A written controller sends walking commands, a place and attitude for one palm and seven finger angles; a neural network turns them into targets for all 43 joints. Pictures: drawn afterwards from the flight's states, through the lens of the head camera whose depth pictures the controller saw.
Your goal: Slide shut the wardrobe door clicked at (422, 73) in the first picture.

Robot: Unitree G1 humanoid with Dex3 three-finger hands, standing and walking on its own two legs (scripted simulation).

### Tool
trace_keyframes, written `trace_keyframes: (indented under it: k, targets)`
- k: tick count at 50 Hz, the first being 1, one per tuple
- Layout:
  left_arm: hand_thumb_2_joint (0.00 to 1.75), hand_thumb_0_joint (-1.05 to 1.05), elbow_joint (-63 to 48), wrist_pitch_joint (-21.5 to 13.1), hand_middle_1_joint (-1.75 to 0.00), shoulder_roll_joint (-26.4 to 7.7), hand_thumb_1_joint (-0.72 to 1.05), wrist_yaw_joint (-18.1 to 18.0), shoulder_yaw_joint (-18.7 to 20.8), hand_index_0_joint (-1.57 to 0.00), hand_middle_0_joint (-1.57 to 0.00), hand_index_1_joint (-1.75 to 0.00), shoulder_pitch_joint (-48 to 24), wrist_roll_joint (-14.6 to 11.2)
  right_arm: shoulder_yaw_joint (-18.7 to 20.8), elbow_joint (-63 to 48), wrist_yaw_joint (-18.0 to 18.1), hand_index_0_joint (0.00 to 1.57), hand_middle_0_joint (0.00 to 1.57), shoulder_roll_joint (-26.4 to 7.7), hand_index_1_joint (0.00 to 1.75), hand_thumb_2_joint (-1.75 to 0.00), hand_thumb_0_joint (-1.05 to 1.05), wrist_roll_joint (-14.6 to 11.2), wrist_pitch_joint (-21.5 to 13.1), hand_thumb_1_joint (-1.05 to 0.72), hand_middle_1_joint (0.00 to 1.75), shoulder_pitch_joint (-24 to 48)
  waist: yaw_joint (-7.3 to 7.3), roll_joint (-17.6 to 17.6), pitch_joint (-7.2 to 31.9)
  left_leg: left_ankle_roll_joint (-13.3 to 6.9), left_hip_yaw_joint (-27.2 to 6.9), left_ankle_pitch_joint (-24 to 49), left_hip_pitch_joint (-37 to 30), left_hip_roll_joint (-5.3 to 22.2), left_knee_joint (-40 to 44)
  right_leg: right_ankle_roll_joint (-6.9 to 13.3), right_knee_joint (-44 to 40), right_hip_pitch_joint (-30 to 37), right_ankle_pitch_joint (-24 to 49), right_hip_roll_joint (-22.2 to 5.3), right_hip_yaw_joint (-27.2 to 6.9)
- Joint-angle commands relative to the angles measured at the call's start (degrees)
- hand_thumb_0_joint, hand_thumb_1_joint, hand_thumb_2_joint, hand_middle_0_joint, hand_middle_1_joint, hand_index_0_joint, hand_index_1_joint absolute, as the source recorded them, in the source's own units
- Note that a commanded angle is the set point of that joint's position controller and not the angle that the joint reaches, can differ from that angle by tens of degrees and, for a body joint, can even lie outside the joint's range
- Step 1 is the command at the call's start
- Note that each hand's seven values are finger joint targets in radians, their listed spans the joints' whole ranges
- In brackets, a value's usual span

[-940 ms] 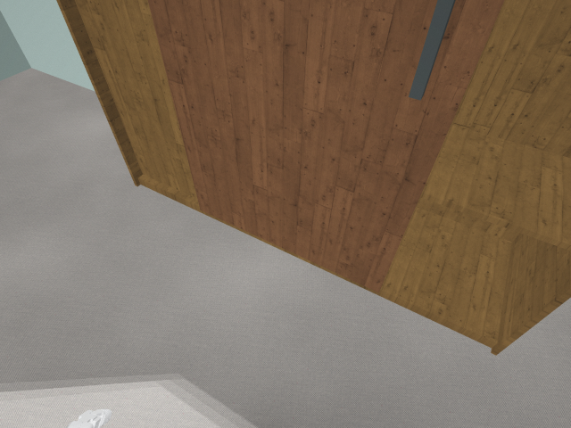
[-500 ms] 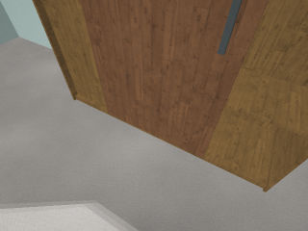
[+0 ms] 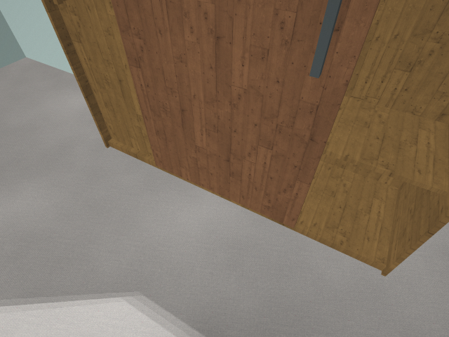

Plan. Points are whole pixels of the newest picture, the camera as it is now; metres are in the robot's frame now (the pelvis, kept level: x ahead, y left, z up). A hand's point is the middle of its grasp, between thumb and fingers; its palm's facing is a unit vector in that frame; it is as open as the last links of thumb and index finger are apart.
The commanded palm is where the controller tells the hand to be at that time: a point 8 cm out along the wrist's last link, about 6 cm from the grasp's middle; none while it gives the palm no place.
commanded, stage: look at it before walking up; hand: left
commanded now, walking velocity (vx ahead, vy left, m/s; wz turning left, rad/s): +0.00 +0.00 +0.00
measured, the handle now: (327, 36) +0.76 -0.22 +0.20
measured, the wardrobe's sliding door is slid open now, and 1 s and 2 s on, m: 0.43 0.43 0.43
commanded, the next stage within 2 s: turn to face it in 0.50 s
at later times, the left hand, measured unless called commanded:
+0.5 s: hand out of the picture +0.08 +0.25 -0.15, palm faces -0.02 -0.94 -0.34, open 7.4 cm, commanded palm none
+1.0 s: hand out of the picture +0.07 +0.20 -0.18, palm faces -0.14 -0.95 -0.26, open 7.4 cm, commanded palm none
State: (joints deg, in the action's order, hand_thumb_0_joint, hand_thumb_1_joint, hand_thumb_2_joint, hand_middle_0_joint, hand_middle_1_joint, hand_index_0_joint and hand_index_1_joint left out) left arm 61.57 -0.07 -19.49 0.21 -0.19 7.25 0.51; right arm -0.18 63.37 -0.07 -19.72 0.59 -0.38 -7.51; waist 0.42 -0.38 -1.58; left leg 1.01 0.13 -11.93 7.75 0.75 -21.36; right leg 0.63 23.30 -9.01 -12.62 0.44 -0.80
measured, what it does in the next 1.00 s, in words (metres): stands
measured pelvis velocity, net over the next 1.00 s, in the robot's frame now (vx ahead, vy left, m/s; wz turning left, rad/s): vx -0.01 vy -0.01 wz -0.17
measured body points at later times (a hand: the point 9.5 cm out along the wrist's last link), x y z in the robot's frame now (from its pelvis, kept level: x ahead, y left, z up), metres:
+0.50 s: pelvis +0.00 +0.00 +0.00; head +0.01 +0.00 +0.45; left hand +0.08 +0.30 -0.13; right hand +0.08 -0.30 -0.13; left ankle +0.00 +0.13 -0.74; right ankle +0.00 -0.11 -0.74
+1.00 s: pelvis -0.01 -0.01 -0.02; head +0.02 -0.02 +0.43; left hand +0.08 +0.25 -0.16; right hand +0.02 -0.27 -0.17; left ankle +0.00 +0.13 -0.74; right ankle +0.00 -0.11 -0.74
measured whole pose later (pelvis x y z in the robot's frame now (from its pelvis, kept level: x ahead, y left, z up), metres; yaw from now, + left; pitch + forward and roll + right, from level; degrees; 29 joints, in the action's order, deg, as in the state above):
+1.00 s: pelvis -0.01 -0.01 -0.02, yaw -10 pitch -1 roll +2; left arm 54.1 3.6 -14.1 1.0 2.0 12.6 1.0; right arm 1.9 55.7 0.9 -13.1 0.8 1.8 -9.9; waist -0.9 1.1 -4.4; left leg 1.7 8.8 -19.6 14.4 4.1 -35.4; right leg 0.5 41.3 -21.3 -19.0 2.8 -5.1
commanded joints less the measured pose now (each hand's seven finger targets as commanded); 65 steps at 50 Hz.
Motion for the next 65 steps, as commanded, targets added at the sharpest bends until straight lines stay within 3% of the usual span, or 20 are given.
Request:
trace_keyframes:
  k: [1, 17, 26, 32, 35, 36, 42, 46, 48, 49, 50, 51, 52, 53, 54, 55, 56, 59, 61, 65]
  targets:
    - [0.9, 0.0, -3.74, -1.58, -0.3, -12.12, 0.9, -0.87, 2.56, -0.2, -0.2, -0.3, -2.65, 0.04, 2.24, -3.5, 0.92, 0.2, 0.2, -11.3, 0.3, -0.9, 0.0, 0.03, -1.6, -0.9, 0.3, 2.98, -0.33, 1.26, 2.48, -2.25, -5.35, 6.05, 0.32, 5.59, 3.23, 1.51, -4.88, -0.05, 6.13, -7.22, -6.38]
    - [0.9, 0.0, -3.53, -1.63, -0.3, -11.91, 0.9, -0.83, 2.61, -0.2, -0.2, -0.3, -2.16, 0.03, 2.2, -3.46, 1.0, 0.2, 0.2, -11.24, 0.3, -0.9, 0.0, -0.04, -1.61, -0.9, 0.3, 3.24, -0.39, 0.02, 3.11, -2.13, -5.3, 7.23, -0.67, 5.78, 3.37, 1.45, -5.3, 0.65, 7.94, -7.27, -6.22]
    - [0.9, 0.0, -3.19, -1.76, -0.3, -11.96, 0.9, -0.96, 2.55, -0.2, -0.2, -0.3, -1.75, -0.01, 2.28, -3.31, 1.13, 0.2, 0.2, -11.39, 0.3, -0.9, 0.0, -0.13, -1.71, -0.9, 0.3, 3.07, -0.38, 0.2, 4.59, -2.1, -5.07, 11.15, -2.29, 6.18, 3.18, 1.42, -4.55, 2.18, 13.01, -7.36, -5.68]
    - [0.9, 0.0, -3.4, -1.36, -0.3, -12.0, 0.9, -0.82, 2.76, -0.2, -0.2, -0.3, -1.95, 0.1, 2.45, -3.37, 1.31, 0.2, 0.2, -11.4, 0.3, -0.9, 0.0, -0.06, -1.56, -0.9, 0.3, 2.92, -0.21, 0.27, 2.57, -1.89, -4.16, 8.72, -2.33, 6.4, 3.12, 1.6, -4.84, 0.09, 11.77, -6.76, -6.9]
    - [0.9, 0.0, -3.91, 0.5, -0.3, -6.07, 0.9, -1.07, 2.21, -0.2, -0.2, -0.3, 1.33, 0.16, 1.76, -3.85, 1.58, 0.2, 0.2, -4.68, 0.3, -0.9, 0.0, 0.06, -0.39, -0.9, 0.3, -0.95, 0.04, 1.24, 2.22, -0.75, -0.99, 7.71, -1.28, 6.64, -0.42, 1.09, -1.54, -2.47, 14.59, -6.51, -8.23]
    - [0.9, 0.0, -4.53, 0.94, -0.3, -5.92, 0.9, -1.07, 2.32, -0.2, -0.2, -0.3, 2.14, 0.19, 1.94, -4.4, 1.74, 0.2, 0.2, -4.57, 0.3, -0.9, 0.0, 0.06, -0.06, -0.9, 0.3, -1.67, 0.06, 0.69, 2.27, -0.7, -0.53, 7.51, -1.03, 6.84, -1.24, 1.19, -0.22, -3.4, 15.19, -6.22, -8.75]
    - [0.9, 0.0, -9.44, 2.09, -0.3, -5.53, 0.9, -0.43, 3.75, -0.2, -0.2, -0.3, 3.73, 0.59, 3.92, -9.52, 2.08, 0.2, 0.2, -5.28, 0.3, -0.9, 0.0, 0.18, 0.82, -0.9, 0.3, -1.9, -0.01, -0.84, 2.28, -1.95, -0.35, 1.82, 1.4, 9.45, -4.74, 1.5, 7.0, -10.34, 12.23, -3.62, -10.29]
    - [0.9, 0.0, -11.45, 2.19, -0.3, -3.36, 0.9, 0.03, 4.21, -0.2, -0.2, -0.3, 5.5, 0.65, 5.08, -11.66, 2.09, 0.2, 0.2, -5.72, 0.3, -0.9, 0.0, 0.25, 0.68, -0.9, 0.3, -1.11, -0.74, -5.69, 3.44, -4.4, -2.72, 0.71, 3.29, 14.25, -3.38, 0.39, 16.54, -12.64, 7.6, -0.27, -6.51]
    - [0.9, 0.0, -12.01, 2.3, -0.3, -1.62, 0.9, 0.3, 4.42, -0.2, -0.2, -0.3, 6.78, 0.69, 5.53, -12.48, 1.93, 0.2, 0.2, -5.93, 0.3, -0.9, 0.0, 0.27, 0.35, -0.9, 0.3, 0.12, -1.79, -9.72, 3.46, -7.16, -4.13, 6.31, 4.53, 18.46, -2.36, -0.63, 23.34, -12.5, -6.02, 0.92, -2.11]
    - [0.9, 0.0, -12.08, 2.47, -0.3, -0.94, 0.9, 0.45, 4.68, -0.2, -0.2, -0.3, 8.11, 0.65, 5.76, -13.01, 1.81, 0.2, 0.2, -5.83, 0.3, -0.9, 0.0, 0.33, 0.37, -0.9, 0.3, 1.23, -2.5, -10.91, 3.01, -8.04, -2.97, 6.71, 7.01, 20.04, -2.9, -1.08, 24.47, -10.46, -11.26, -0.29, -0.12]
    - [0.9, 0.0, -11.75, 2.22, -0.3, -0.68, 0.9, 0.56, 5.06, -0.2, -0.2, -0.3, 10.24, 0.75, 5.77, -13.49, 1.77, 0.2, 0.2, -5.33, 0.3, -0.9, 0.0, 0.45, 0.49, -0.9, 0.3, 2.57, -3.99, -9.0, 2.01, -6.89, -0.72, 7.31, 11.07, 18.89, -7.45, -0.75, 20.24, -6.09, -9.47, -1.43, -0.58]
    - [0.9, 0.0, -11.0, 1.58, -0.3, -2.23, 0.9, 0.45, 5.6, -0.2, -0.2, -0.3, 13.85, 1.04, 5.6, -14.25, 1.64, 0.2, 0.2, -4.24, 0.3, -0.9, 0.0, 0.49, 0.93, -0.9, 0.3, 3.4, -5.93, -0.81, 1.21, -2.77, 4.55, 2.5, 15.97, 13.22, -19.73, 0.71, 9.89, -1.83, 2.8, -3.4, -5.87]
    - [0.9, 0.0, -11.24, 0.65, -0.3, -8.57, 0.9, -0.54, 6.71, -0.2, -0.2, -0.3, 14.9, 1.87, 4.84, -15.77, 1.33, 0.2, 0.2, 1.11, 0.3, -0.9, 0.0, 0.05, 1.3, -0.9, 0.3, 1.43, -4.83, 20.39, 1.38, 2.46, 9.59, -18.37, 27.05, 1.91, -37.24, 6.12, -2.46, 0.12, 12.97, -17.66, -30.7]
    - [0.9, 0.0, -11.31, 0.62, -0.3, -8.44, 0.9, -1.33, 6.55, -0.2, -0.2, -0.3, 16.66, 0.77, 4.69, -16.27, 1.73, 0.2, 0.2, -0.19, 0.3, -0.9, 0.0, 0.17, 1.9, -0.9, 0.3, 2.93, -6.28, 19.91, 2.66, 2.04, -0.72, -22.96, 25.21, 0.22, -43.96, 7.75, -8.88, -4.03, 13.96, -19.09, -38.1]
    - [0.9, 0.0, -11.89, 0.94, -0.3, -7.23, 0.9, -1.58, 6.47, -0.2, -0.2, -0.3, 12.81, 0.83, 5.12, -15.51, 1.71, 0.2, 0.2, 0.18, 0.3, -0.9, 0.0, -0.06, 1.94, -0.9, 0.3, 3.01, -3.89, 12.61, 0.6, 1.57, -3.81, -18.82, 26.57, 1.33, -47.23, 9.85, -8.96, -5.12, 5.6, -18.07, -36.75]
    - [0.9, 0.0, -12.78, 0.95, -0.3, -5.65, 0.9, -1.47, 6.1, -0.2, -0.2, -0.3, 8.81, 0.74, 5.16, -14.57, 1.47, 0.2, 0.2, -0.02, 0.3, -0.9, 0.0, 0.11, 1.65, -0.9, 0.3, 1.65, -1.95, 7.35, -0.06, 1.61, -4.02, -14.17, 26.2, 2.72, -47.15, 10.96, -6.94, -5.66, 3.26, -15.68, -31.91]
    - [0.9, 0.0, -13.75, 0.79, -0.3, -4.58, 0.9, -1.43, 5.79, -0.2, -0.2, -0.3, 6.77, 0.74, 5.09, -13.65, 1.24, 0.2, 0.2, 0.43, 0.3, -0.9, 0.0, 0.37, 1.55, -0.9, 0.3, -0.32, -0.77, 5.44, 1.85, 1.93, -3.0, -11.45, 24.04, 2.9, -45.7, 10.51, -6.01, -5.9, 2.88, -13.52, -27.36]
    - [0.9, 0.0, -13.27, 0.54, -0.3, -3.27, 0.9, -1.47, 5.86, -0.2, -0.2, -0.3, 7.82, 0.82, 4.9, -12.65, 1.33, 0.2, 0.2, 1.51, 0.3, -0.9, 0.0, 0.45, 1.61, -0.9, 0.3, -1.99, -1.07, 7.06, 5.59, 2.37, -1.29, -9.84, 21.12, 1.75, -40.37, 9.42, -4.83, -2.62, 7.45, -10.5, -23.28]
    - [0.9, 0.0, -12.68, 0.64, -0.3, -3.14, 0.9, -1.35, 6.11, -0.2, -0.2, -0.3, 9.68, 0.8, 4.75, -13.08, 1.53, 0.2, 0.2, 1.85, 0.3, -0.9, 0.0, 0.32, 1.59, -0.9, 0.3, -0.85, -2.04, 6.38, 5.73, 2.34, -1.04, -10.46, 20.91, 1.17, -36.92, 9.66, -4.82, -1.0, 8.84, -10.16, -23.89]
    - [0.9, 0.0, -12.45, 0.96, -0.3, -3.5, 0.9, -1.35, 6.48, -0.2, -0.2, -0.3, 10.34, 1.13, 4.48, -13.7, 1.76, 0.2, 0.2, 2.41, 0.3, -0.9, 0.0, -0.03, 1.16, -0.9, 0.3, -0.73, -2.42, 7.73, 6.03, 1.73, -0.87, -12.02, 18.01, 0.46, -27.54, 10.19, -5.17, -0.09, 9.25, -9.85, -25.43]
